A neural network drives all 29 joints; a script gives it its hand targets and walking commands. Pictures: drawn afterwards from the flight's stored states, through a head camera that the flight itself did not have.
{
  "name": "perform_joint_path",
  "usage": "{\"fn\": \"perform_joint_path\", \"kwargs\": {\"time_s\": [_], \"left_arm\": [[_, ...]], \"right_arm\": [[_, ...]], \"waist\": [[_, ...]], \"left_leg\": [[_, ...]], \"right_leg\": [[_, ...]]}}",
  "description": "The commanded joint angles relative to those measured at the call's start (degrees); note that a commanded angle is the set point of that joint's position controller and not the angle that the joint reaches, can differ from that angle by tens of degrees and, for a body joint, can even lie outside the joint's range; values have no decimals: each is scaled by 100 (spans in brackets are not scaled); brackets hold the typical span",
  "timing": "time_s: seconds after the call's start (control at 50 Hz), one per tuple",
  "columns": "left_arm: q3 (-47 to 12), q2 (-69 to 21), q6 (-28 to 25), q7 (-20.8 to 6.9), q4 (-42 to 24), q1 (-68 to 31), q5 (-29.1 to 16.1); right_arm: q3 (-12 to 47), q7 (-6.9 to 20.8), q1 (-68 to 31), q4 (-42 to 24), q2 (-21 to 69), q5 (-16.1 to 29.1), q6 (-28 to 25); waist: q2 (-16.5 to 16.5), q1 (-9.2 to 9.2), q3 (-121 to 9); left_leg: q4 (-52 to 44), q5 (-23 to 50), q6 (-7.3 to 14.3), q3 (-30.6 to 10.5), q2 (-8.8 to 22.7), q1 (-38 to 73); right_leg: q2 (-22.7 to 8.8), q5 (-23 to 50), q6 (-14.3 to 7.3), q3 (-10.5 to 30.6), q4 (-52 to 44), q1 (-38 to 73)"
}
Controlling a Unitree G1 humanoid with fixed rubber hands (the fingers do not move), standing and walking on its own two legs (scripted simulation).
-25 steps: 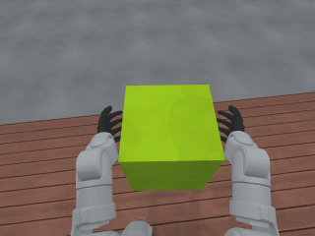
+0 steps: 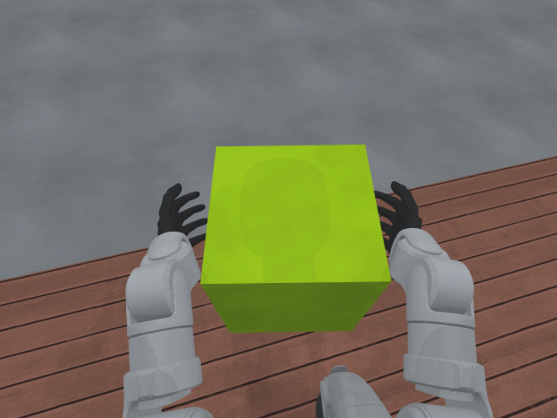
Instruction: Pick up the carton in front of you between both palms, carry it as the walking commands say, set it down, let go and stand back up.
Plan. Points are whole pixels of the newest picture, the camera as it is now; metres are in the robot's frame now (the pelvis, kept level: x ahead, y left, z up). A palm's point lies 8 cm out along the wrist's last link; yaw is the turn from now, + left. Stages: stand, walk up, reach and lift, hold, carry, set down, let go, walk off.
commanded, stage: carry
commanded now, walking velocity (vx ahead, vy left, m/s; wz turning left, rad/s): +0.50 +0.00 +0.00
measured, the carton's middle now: (290, 248) +0.35 -0.02 +0.01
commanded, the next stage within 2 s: none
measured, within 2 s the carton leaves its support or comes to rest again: neither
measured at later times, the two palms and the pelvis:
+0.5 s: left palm (169, 120) +0.64 +0.19 +0.03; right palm (319, 108) +0.68 -0.11 +0.02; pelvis +0.34 +0.01 -0.04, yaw +3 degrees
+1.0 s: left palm (182, 38) +1.00 +0.20 +0.01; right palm (299, 38) +0.99 -0.11 +0.02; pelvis +0.67 +0.05 -0.08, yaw +0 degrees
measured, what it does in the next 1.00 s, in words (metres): goes down: right foot 0.03 m lower, then left foot 0.03 m lower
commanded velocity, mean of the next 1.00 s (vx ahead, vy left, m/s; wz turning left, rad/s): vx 0.50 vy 0.00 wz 0.00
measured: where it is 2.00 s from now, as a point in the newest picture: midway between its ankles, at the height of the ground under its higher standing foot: (246, 187)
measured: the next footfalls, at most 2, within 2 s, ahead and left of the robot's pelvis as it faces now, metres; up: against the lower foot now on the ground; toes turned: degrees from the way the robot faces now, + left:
right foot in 0.20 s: +0.29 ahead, -0.08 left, -0.03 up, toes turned -1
left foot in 0.60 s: +0.56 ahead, +0.13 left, -0.06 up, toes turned +5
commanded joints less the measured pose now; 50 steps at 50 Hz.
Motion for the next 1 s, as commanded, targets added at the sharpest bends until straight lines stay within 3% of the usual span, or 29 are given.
{"fn": "perform_joint_path", "kwargs": {"time_s": [0.0, 0.06, 0.08, 0.14, 0.16, 0.18, 0.2, 0.22, 0.24, 0.28, 0.34, 0.36, 0.44, 0.48, 0.52, 0.56, 0.58, 0.6, 0.62, 0.64, 0.68, 0.7, 0.74, 0.8, 0.86, 0.88, 0.92, 0.94, 0.98], "left_arm": [[-3361, -3782, -70, 45, -496, -2762, -565], [-3279, -3637, 95, 47, 111, -2458, -424], [-2992, -3578, 92, 10, -202, -2378, -320], [-3158, -3829, 191, -43, 192, -2602, -378], [-3079, -3813, 188, -65, 384, -2450, -399], [-2994, -3685, 179, -68, 491, -2331, -277], [-2928, -3583, 171, -55, 344, -2653, -252], [-2828, -3555, 173, -4, 577, -2698, -287], [-3000, -3770, 164, -23, 415, -2763, -298], [-3558, -4503, 33, -132, 34, -3569, -887], [-3868, -4805, -105, -232, 140, -3827, -1050], [-3972, -4827, -162, -300, -19, -3774, -1262], [-4124, -4808, -267, -317, -196, -3642, -1364], [-4047, -4488, -261, -253, -345, -3093, -1288], [-4016, -4249, -198, -161, -372, -3056, -1079], [-3771, -4069, -102, -101, -277, -2542, -930], [-3717, -3855, -23, -84, -226, -2540, -828], [-3751, -3962, 62, -66, -172, -2489, -834], [-3706, -3766, 120, -48, -277, -2537, -797], [-3580, -3809, 167, -1, -329, -2644, -923], [-3573, -4083, 61, -1, -711, -3283, -1075], [-3399, -4103, 102, 8, -195, -2925, -797], [-3302, -4041, 92, -35, 11, -2649, -601], [-3446, -4096, -22, -26, -275, -3180, -591], [-3314, -3868, -65, 31, -177, -2713, -545], [-3422, -3994, -51, -6, -340, -2673, -596], [-3285, -3793, -24, -11, -379, -2626, -587], [-3328, -3693, 14, -25, -274, -2728, -537], [-3398, -3659, 80, -32, -158, -2488, -711]], "right_arm": [[3661, -32, -3056, -760, 4086, 990, -104], [3465, -96, -2560, -395, 3621, 585, 1], [3603, -78, -2830, -587, 3826, 661, 53], [3498, -52, -3202, -503, 3864, 641, 67], [3478, -77, -2948, -341, 3792, 534, 103], [3401, -110, -3032, -188, 3721, 440, 146], [3314, -108, -3061, -4, 3923, 439, 171], [3186, -110, -3111, 189, 3871, 458, 203], [3213, -161, -3006, 201, 4061, 282, 172], [3032, -134, -3512, -47, 4361, 389, 22], [2827, -128, -2978, 512, 4478, 11, -102], [2871, -114, -2971, 204, 4465, 61, -209], [3026, -118, -3181, -242, 4342, 214, -371], [3127, -164, -2854, -341, 4175, 250, -316], [3275, -111, -2862, -596, 3942, 323, -257], [3296, -130, -2866, -724, 3748, 465, -138], [3240, -163, -2898, -771, 3537, 434, -117], [2992, -219, -2589, -473, 3282, 269, -48], [2948, -253, -2443, -434, 3275, 200, 4], [3058, -288, -2378, -296, 3327, 324, 78], [3275, -196, -2678, -601, 3950, 547, 29], [3340, -128, -3045, -651, 3940, 656, 29], [3564, -37, -3337, -656, 4037, 838, 5], [3824, 83, -3574, -787, 4338, 1114, -113], [3669, -12, -3189, -653, 4060, 876, -86], [3590, -16, -3134, -845, 3967, 904, -88], [3757, -55, -3111, -870, 3957, 867, -49], [3718, -79, -3025, -676, 3987, 762, -25], [3489, -156, -2706, -522, 3673, 621, 41]], "waist": [[705, -86, -2110], [642, -237, -1725], [256, -205, -1755], [573, 164, -1891], [638, 562, -2328], [-188, 664, -2826], [-1301, 757, -3052], [-1304, 1003, -2885], [-638, 1021, -2873], [83, 857, -2262], [-395, 508, -2111], [-465, 701, -2157], [-624, 695, -2164], [-881, 957, -2035], [-584, 924, -1998], [-392, 557, -2648], [87, 141, -2810], [1348, 214, -3252], [1744, -6, -3363], [1475, -72, -3206], [389, -44, -2679], [224, 110, -2406], [601, 191, -2323], [928, 49, -2169], [459, -66, -1990], [883, 1, -2163], [580, 45, -1970], [408, -132, -1739], [974, 283, -2048]], "left_leg": [[-320, 4462, 231, -1211, 1260, 2637], [23, 4537, 218, -1214, 1214, 2944], [-152, 4443, 274, -1170, 1357, 2590], [908, 5372, -43, -631, 1099, 1909], [1839, 4808, -293, -377, 946, 1386], [3051, 2429, -462, -424, 866, -374], [4773, -1489, -725, -374, -2, -2256], [5942, -2126, -786, -527, -278, -3385], [5701, -1697, -570, -886, 95, -3499], [4808, -1360, -506, -878, 481, -3332], [3491, -778, -462, -806, 716, -2445], [2820, -1062, -517, -571, 547, -2538], [1168, 1084, -412, -266, 395, -1645], [643, 1472, -422, 11, 253, -1733], [-238, 2058, -357, 167, 205, -1355], [-323, 2567, -277, 301, 333, 754], [276, 3466, 72, -849, 1263, 1896], [473, 4322, 699, -2822, 2557, 3070], [110, 3001, 1070, -3653, 2739, 3355], [51, 2498, 1356, -4130, 2609, 3573], [-38, 2675, 873, -2953, 2233, 2491], [-257, 2337, 725, -2749, 2135, 1802], [-514, 1587, 624, -2466, 2007, 1311], [-457, 2969, 521, -1900, 1833, 1631], [-271, 3790, 333, -1134, 1485, 1568], [-322, 3988, 289, -1188, 1610, 1655], [-398, 3736, 93, -693, 1378, 1541], [-365, 3840, 119, -756, 1250, 1523], [618, 4299, -131, -395, 1114, 1671]], "right_leg": [[260, 360, -60, -309, -535, -488], [396, 620, -224, -480, -1539, -584], [282, 1124, -367, -453, -1930, 96], [763, 997, -471, -1102, -2484, 1900], [535, 1574, -550, -823, -2658, 3286], [-563, 2179, -958, 667, -1870, 5001], [-1899, 3862, -1849, 2761, -1614, 6380], [-2098, 3451, -2503, 3546, -1862, 6422], [-1833, 2012, -2233, 3384, -2129, 6077], [-1485, 1239, -1733, 2655, -2512, 4840], [-1304, 864, -1485, 1834, -2652, 3480], [-1157, 836, -1468, 1698, -2633, 3654], [-785, 2381, -947, 737, -2373, 3392], [-411, 2766, -763, 375, -1996, 3941], [-407, 2604, -651, 210, -1558, 4107], [-132, 1968, -238, -178, -231, 3328], [31, 938, -14, -192, 667, 2146], [517, -2413, 106, -39, 2047, 723], [660, -2957, 54, 61, 3041, -136], [637, -2890, -12, 193, 3424, -951], [157, -2081, -8, 305, 2687, -834], [50, -1982, -34, 275, 2186, -393], [33, -1980, 7, 245, 1243, 79], [54, -1167, 20, -16, 568, -103], [218, -387, 54, -293, -512, 271], [181, 82, -15, -286, -636, 356], [244, 714, -90, -449, -1620, 947], [438, 865, -161, -850, -1751, 1003], [545, 1062, -212, -792, -2607, 1899]]}}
